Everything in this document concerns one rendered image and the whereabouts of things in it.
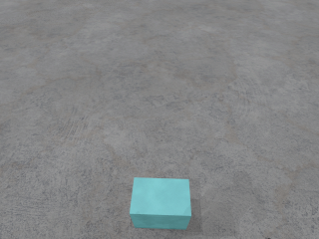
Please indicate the carton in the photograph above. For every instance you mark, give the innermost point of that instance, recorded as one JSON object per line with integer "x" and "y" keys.
{"x": 160, "y": 203}

